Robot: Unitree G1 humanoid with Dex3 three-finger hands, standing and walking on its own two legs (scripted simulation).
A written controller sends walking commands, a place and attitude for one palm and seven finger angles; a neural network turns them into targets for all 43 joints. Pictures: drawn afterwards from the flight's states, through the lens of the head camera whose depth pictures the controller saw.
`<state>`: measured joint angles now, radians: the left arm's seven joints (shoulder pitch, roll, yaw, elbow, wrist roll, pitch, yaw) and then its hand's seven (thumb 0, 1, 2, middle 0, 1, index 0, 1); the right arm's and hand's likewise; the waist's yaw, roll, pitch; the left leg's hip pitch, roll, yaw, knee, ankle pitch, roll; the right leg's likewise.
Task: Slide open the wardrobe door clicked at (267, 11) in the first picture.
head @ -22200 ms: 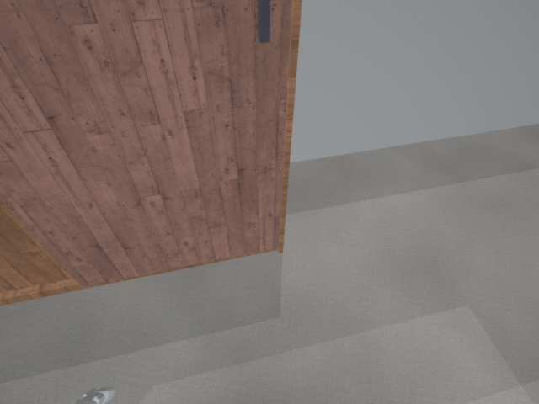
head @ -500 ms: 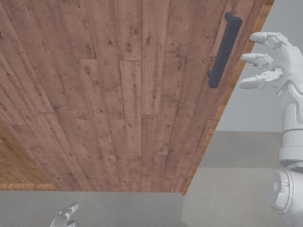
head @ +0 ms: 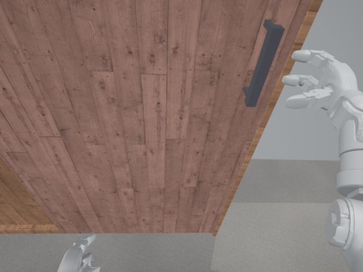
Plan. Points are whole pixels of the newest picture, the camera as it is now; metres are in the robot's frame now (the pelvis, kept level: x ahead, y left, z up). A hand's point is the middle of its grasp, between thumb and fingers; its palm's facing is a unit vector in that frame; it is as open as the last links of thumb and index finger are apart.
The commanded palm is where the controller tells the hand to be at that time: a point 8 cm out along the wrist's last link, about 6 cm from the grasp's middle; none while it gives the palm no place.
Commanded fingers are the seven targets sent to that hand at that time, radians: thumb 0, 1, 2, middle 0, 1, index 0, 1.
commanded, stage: move the hooked fingers beside the handle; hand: right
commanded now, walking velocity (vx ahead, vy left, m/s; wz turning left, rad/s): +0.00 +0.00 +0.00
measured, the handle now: (258, 65) +0.48 -0.11 +0.27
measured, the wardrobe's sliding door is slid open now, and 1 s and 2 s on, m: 0.00 0.00 0.00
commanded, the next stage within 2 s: feel for the door with the fingertips in 0.20 s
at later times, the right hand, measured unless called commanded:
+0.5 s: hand (289, 88) +0.42 -0.17 +0.25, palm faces -0.09 +1.00 +0.00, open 14.0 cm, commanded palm +0.40 -0.21 +0.27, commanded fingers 0.00 0.50 -0.30 0.30 1.20 0.30 1.20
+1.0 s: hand (279, 81) +0.44 -0.15 +0.26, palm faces -0.03 +1.00 -0.01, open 14.0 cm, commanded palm +0.42 -0.20 +0.27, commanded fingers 0.00 0.50 -0.30 0.30 1.20 0.30 1.20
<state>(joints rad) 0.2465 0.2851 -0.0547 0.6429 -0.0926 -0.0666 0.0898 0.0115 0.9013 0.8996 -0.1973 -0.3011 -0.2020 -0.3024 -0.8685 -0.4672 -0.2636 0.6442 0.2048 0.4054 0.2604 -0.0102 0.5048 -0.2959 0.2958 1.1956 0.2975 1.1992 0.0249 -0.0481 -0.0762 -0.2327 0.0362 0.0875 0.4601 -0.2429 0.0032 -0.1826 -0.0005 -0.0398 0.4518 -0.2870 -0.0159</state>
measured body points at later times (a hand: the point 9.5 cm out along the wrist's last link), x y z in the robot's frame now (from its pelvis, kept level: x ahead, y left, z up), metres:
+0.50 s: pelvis +0.00 +0.00 +0.00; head -0.01 +0.02 +0.45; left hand +0.12 +0.26 -0.10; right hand +0.42 -0.22 +0.25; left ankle +0.00 +0.12 -0.74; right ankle -0.03 -0.11 -0.74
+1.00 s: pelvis +0.00 +0.00 +0.00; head -0.01 +0.02 +0.45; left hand +0.14 +0.26 -0.10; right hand +0.43 -0.20 +0.26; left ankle +0.00 +0.12 -0.74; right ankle -0.03 -0.11 -0.74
